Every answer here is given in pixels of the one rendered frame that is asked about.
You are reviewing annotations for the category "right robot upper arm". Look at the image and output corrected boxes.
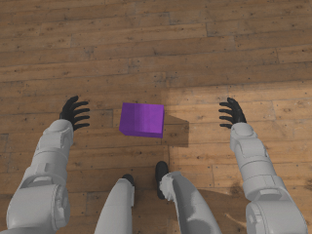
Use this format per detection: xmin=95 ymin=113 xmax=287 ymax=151
xmin=246 ymin=200 xmax=307 ymax=234

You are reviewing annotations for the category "left robot forearm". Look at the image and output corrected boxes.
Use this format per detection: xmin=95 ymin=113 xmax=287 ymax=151
xmin=6 ymin=119 xmax=74 ymax=229

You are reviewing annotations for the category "carton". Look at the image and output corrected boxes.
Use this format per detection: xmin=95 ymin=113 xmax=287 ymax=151
xmin=119 ymin=102 xmax=165 ymax=138

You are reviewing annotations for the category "left robot hand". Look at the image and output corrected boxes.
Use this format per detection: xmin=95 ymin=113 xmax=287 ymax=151
xmin=59 ymin=96 xmax=90 ymax=132

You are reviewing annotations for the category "right robot foot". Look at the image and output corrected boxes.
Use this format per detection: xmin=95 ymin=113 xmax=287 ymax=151
xmin=155 ymin=161 xmax=169 ymax=200

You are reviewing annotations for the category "left robot thigh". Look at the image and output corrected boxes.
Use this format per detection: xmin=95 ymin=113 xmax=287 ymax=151
xmin=94 ymin=182 xmax=135 ymax=234

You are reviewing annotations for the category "left robot upper arm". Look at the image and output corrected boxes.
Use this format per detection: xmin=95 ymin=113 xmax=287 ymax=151
xmin=0 ymin=184 xmax=70 ymax=234

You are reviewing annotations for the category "right robot forearm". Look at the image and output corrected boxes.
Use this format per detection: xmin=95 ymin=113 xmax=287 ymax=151
xmin=229 ymin=122 xmax=309 ymax=234

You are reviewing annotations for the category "right robot hand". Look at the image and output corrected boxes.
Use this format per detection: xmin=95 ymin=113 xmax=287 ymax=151
xmin=218 ymin=97 xmax=247 ymax=129

